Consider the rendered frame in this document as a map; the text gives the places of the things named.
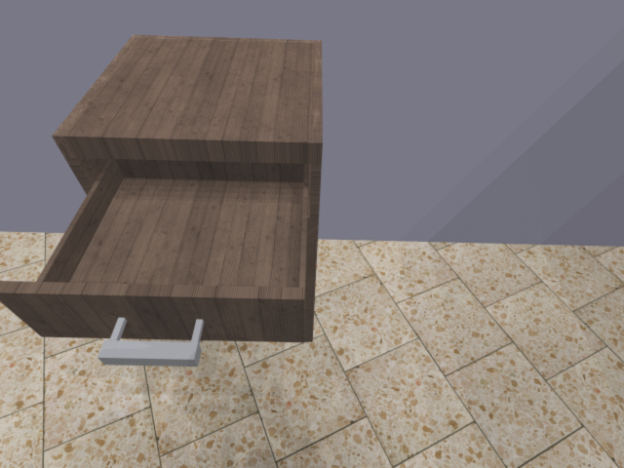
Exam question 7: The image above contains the drawer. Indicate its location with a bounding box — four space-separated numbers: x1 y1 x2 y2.
0 159 309 342

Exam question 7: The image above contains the handle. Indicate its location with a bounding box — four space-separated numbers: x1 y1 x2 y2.
97 318 204 367

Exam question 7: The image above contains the cabinet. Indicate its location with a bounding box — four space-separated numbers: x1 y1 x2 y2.
52 35 323 342

